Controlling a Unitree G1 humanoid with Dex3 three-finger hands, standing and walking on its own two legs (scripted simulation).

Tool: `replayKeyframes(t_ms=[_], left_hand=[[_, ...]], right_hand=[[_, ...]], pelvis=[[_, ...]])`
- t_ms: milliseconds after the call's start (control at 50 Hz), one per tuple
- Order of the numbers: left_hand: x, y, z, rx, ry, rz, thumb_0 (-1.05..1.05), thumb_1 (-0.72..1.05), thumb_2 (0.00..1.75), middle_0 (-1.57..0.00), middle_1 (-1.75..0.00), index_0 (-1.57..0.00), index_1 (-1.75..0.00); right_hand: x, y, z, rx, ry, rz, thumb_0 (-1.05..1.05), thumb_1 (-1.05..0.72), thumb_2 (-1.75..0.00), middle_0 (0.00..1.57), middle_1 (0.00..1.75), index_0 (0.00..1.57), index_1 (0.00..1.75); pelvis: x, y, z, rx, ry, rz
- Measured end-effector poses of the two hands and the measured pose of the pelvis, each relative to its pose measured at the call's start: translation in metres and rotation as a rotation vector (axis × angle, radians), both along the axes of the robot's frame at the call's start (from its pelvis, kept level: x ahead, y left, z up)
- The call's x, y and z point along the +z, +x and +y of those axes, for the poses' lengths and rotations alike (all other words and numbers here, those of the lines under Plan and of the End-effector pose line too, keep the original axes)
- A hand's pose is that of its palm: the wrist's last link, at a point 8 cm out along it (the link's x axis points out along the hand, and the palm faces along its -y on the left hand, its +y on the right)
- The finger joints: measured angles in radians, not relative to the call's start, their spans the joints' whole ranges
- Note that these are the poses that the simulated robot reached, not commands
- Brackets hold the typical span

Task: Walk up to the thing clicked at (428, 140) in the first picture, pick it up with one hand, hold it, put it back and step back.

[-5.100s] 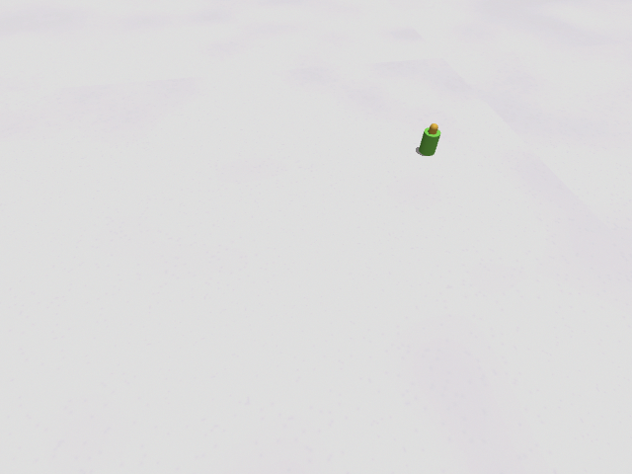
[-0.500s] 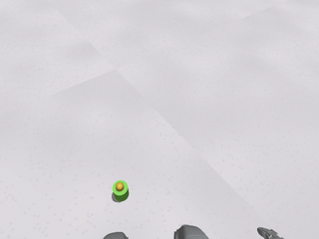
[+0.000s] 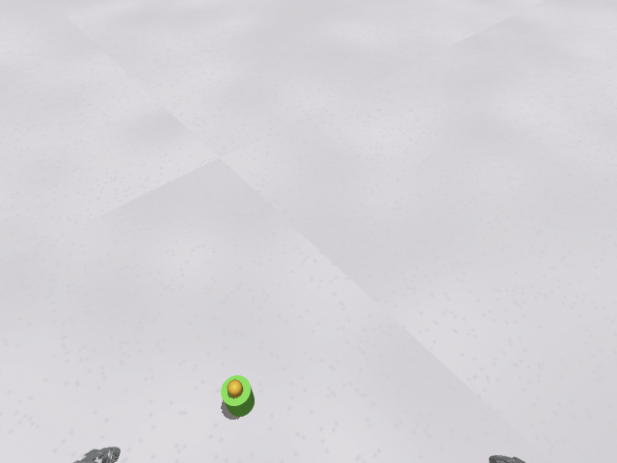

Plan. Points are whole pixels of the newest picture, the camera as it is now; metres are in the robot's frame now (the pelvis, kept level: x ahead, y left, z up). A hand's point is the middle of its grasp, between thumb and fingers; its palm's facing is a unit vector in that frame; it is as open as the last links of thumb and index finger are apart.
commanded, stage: walk up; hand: left
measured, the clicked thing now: (237, 394) +0.40 +0.19 -0.69
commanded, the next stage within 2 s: stand in 0.78 s
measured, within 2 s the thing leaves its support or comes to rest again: neither
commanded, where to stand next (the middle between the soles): +0.06 -0.03 m, yaw +0 degrees
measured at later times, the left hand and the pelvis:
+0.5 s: hand out of the picture +0.08 +0.25 -0.15, palm faces -0.01 -0.95 -0.32, open 7.4 cm; pelvis +0.01 +0.00 +0.01, yaw +0 degrees
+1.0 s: hand out of the picture +0.10 +0.25 -0.15, palm faces -0.02 -0.94 -0.33, open 7.4 cm; pelvis +0.02 +0.00 +0.01, yaw +0 degrees
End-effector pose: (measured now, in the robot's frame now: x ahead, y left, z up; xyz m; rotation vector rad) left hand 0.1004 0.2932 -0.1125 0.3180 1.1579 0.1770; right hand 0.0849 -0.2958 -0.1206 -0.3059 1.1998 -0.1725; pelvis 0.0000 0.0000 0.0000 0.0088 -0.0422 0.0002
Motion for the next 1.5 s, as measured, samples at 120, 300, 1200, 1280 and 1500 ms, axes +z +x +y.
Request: replayKeyframes(t_ms=[120, 300, 1200, 1280, 1500], left_hand=[[0.002, 0.004, -0.003, 0.003, -0.013, 0.009, 0.01, 0.91, 0.90, -0.21, -0.30, -0.21, -0.30], [-0.001, -0.008, -0.002, 0.021, -0.021, 0.054, 0.01, 0.91, 0.90, -0.21, -0.30, -0.20, -0.30], [0.003, 0.000, 0.005, 0.032, -0.007, 0.050, 0.01, 0.91, 0.90, -0.21, -0.30, -0.20, -0.30], [0.003, -0.001, 0.006, 0.035, -0.005, 0.055, 0.01, 0.91, 0.90, -0.21, -0.30, -0.20, -0.30], [0.003, -0.008, 0.007, 0.044, -0.001, 0.069, 0.01, 0.91, 0.90, -0.21, -0.30, -0.20, -0.30]], right_hand=[[0.008, -0.001, -0.007, -0.018, -0.022, 0.007, 0.01, -0.91, -0.90, 0.21, 0.30, 0.20, 0.30], [0.012, -0.006, -0.009, -0.033, -0.031, 0.023, 0.01, -0.91, -0.90, 0.20, 0.30, 0.20, 0.30], [0.011, 0.016, 0.005, -0.014, -0.009, 0.019, 0.01, -0.91, -0.90, 0.21, 0.30, 0.20, 0.30], [0.011, 0.016, 0.006, -0.011, -0.009, 0.024, 0.01, -0.91, -0.90, 0.21, 0.30, 0.20, 0.30], [0.010, 0.018, 0.007, -0.007, -0.006, 0.024, 0.01, -0.91, -0.90, 0.21, 0.30, 0.20, 0.30]], pelvis=[[0.005, 0.002, 0.000, -0.004, -0.002, -0.002], [0.008, 0.005, 0.001, -0.008, -0.004, -0.001], [0.010, 0.022, 0.004, 0.012, -0.008, 0.013], [0.010, 0.023, 0.004, 0.014, -0.008, 0.014], [0.010, 0.025, 0.004, 0.018, -0.008, 0.009]])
